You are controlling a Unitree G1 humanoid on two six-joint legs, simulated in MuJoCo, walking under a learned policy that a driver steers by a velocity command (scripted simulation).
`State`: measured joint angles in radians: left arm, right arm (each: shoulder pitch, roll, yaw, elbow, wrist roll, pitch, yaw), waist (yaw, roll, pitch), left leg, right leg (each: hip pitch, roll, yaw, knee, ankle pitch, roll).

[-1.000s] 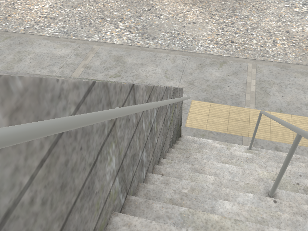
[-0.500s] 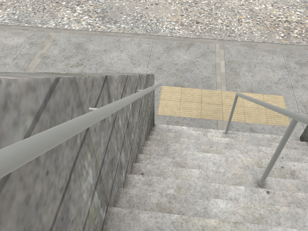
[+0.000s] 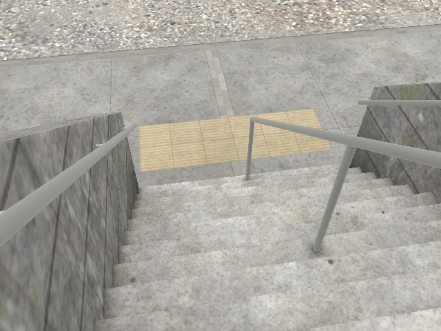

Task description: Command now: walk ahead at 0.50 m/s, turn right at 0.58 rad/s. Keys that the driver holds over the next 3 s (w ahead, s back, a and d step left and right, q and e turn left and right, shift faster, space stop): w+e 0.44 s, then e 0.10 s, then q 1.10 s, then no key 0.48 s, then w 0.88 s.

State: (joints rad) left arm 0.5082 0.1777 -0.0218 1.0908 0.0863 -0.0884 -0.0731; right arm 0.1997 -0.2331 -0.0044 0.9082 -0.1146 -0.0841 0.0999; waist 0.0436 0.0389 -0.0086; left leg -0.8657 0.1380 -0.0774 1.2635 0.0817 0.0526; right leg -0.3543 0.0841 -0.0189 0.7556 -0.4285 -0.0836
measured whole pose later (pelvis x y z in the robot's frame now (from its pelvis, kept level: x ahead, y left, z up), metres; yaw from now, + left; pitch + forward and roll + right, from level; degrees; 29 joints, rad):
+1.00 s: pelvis +0.36 +0.14 -0.37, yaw -13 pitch +2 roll +0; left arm 0.26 0.27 -0.04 0.84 0.07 -0.04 -0.07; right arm 0.38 -0.26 -0.03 0.93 -0.08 -0.08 0.07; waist -0.04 0.00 -0.01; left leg -0.29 -0.03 0.02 0.52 -0.28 0.06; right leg -0.76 -0.10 0.05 2.00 -0.88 0.07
